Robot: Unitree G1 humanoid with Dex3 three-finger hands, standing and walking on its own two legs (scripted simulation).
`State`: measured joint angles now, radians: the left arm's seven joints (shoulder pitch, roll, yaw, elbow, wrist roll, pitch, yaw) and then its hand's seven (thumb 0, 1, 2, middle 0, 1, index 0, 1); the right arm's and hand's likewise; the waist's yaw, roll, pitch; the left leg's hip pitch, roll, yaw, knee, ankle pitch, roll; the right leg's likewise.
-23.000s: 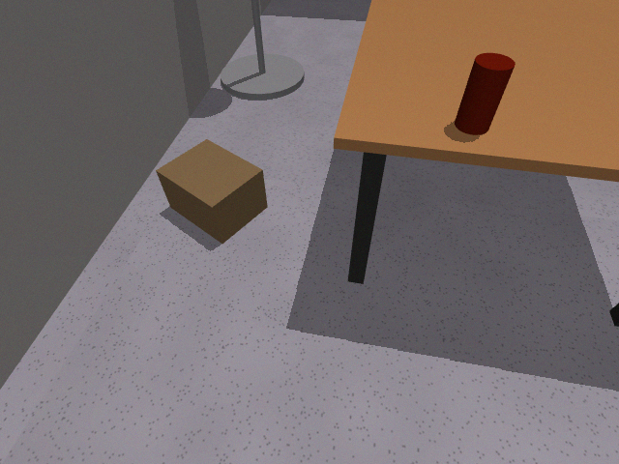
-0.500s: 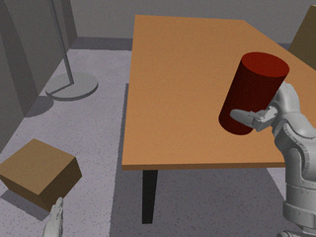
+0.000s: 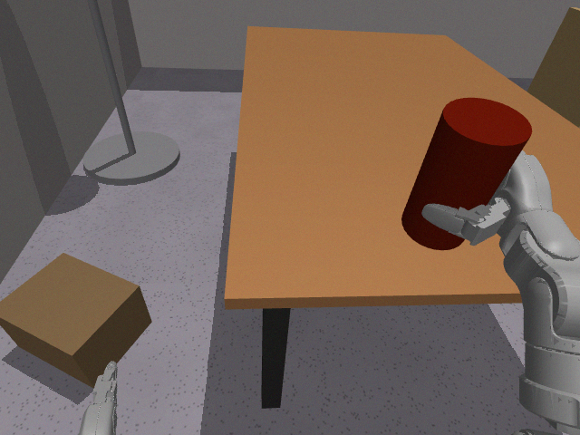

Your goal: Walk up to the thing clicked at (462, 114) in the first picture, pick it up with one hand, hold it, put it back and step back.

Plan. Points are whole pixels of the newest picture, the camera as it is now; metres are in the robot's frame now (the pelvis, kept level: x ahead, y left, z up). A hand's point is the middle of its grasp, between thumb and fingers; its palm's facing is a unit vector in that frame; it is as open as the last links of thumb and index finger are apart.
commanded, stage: hold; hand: right
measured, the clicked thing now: (455, 180) +0.32 -0.17 +0.25
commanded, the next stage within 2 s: crouch in 0.66 s
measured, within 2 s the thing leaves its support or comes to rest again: neither
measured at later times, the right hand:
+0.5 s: hand (451, 184) +0.33 -0.17 +0.24, palm faces +0.12 +0.99 -0.05, open 11.1 cm
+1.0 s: hand (439, 187) +0.35 -0.17 +0.22, palm faces +0.10 +0.99 -0.01, open 11.1 cm
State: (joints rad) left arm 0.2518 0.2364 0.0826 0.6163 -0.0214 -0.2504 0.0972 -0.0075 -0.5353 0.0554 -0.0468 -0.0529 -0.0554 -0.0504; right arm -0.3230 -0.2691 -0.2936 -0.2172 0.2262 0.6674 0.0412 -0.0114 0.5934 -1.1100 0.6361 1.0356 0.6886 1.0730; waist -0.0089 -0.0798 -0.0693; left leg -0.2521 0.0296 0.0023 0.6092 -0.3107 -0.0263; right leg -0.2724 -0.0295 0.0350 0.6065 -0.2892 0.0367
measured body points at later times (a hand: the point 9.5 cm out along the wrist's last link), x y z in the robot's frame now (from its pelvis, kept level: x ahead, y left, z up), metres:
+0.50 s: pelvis +0.00 +0.00 +0.00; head -0.04 +0.04 +0.45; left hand +0.17 +0.26 -0.07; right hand +0.32 -0.22 +0.25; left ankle +0.01 +0.13 -0.73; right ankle +0.03 -0.14 -0.73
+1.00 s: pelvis +0.00 +0.00 +0.00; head -0.03 +0.03 +0.45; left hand +0.17 +0.26 -0.06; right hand +0.34 -0.22 +0.22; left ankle +0.01 +0.13 -0.73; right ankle +0.03 -0.14 -0.73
